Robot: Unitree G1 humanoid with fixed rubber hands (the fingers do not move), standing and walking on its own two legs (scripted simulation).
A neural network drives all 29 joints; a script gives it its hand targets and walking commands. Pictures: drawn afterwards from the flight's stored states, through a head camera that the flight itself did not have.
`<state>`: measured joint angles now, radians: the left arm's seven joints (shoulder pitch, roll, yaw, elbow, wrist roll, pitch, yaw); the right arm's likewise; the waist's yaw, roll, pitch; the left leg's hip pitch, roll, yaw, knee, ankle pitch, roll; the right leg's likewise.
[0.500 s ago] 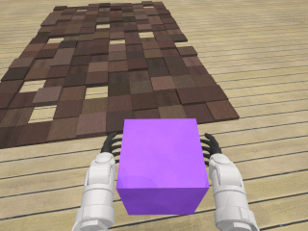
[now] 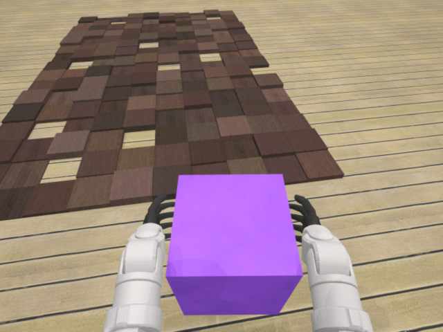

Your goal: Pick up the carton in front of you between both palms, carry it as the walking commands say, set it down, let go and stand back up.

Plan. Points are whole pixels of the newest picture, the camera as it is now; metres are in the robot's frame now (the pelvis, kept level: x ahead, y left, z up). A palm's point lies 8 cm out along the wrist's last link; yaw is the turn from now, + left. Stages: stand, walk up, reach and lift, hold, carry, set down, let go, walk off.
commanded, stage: hold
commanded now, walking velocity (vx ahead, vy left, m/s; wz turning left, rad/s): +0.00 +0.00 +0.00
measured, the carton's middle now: (230, 248) +0.29 +0.00 -0.04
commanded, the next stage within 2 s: carry in 0.60 s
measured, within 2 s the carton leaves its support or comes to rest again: neither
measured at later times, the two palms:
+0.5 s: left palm (151, 231) +0.28 +0.15 +0.05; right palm (313, 232) +0.27 -0.15 +0.05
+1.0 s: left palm (161, 185) +0.37 +0.14 +0.07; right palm (306, 187) +0.37 -0.16 +0.06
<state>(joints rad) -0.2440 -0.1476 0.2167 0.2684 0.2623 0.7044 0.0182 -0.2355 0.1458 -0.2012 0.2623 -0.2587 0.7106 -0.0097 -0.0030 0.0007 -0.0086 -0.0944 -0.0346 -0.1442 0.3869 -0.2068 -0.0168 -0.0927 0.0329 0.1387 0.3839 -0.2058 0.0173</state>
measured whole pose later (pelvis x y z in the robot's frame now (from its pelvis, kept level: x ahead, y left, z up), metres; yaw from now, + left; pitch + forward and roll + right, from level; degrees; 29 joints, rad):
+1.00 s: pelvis +0.09 -0.01 -0.02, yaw +2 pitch +5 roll +0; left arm -0.24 -0.12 0.11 -0.10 0.11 1.10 0.10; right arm -0.19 0.10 -0.12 -0.16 -0.11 1.12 -0.09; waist 0.00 0.00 -0.19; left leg -0.34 0.06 0.03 0.75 -0.45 -0.03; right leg -0.24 -0.03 -0.04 0.61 -0.45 0.02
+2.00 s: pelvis +0.67 +0.01 -0.02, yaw -1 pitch +4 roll +0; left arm -0.71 0.03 0.20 -0.01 0.02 1.29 0.14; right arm -0.67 0.00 -0.18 -0.04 -0.02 1.28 -0.16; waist -0.05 -0.02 0.07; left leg -0.45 -0.01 0.20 0.58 -0.21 0.12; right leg -0.52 -0.02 -0.01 1.29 -0.38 -0.07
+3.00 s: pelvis +1.36 +0.02 +0.02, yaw +0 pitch +5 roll -1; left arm -0.90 -0.04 0.30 -0.04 0.13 1.32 0.11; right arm -0.88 -0.02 -0.30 -0.02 -0.01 1.32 -0.15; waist -0.07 0.02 0.07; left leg -0.22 -0.04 0.04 0.78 -0.44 0.06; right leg -0.44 0.05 -0.08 0.44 -0.28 -0.04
